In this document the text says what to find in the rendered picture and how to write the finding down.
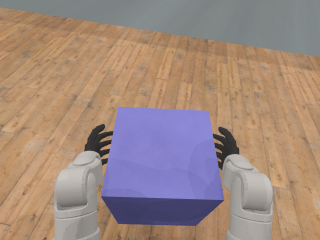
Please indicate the robot left hand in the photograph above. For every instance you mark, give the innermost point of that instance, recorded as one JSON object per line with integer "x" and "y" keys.
{"x": 94, "y": 139}

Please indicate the robot left forearm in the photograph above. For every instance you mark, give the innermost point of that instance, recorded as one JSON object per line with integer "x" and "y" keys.
{"x": 75, "y": 198}

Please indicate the robot right forearm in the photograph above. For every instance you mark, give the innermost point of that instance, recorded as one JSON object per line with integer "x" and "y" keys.
{"x": 251, "y": 200}

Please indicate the carton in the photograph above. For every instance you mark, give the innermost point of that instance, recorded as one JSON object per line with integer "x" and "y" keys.
{"x": 162, "y": 167}

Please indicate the robot right hand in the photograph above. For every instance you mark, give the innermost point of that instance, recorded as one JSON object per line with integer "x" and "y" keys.
{"x": 229, "y": 146}

